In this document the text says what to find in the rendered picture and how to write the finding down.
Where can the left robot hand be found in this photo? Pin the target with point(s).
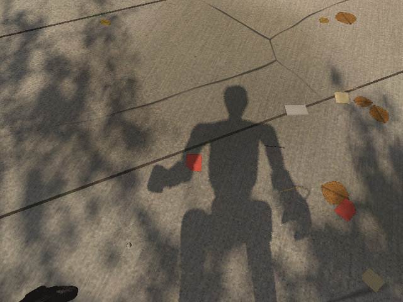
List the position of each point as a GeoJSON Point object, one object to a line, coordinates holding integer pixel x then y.
{"type": "Point", "coordinates": [51, 294]}

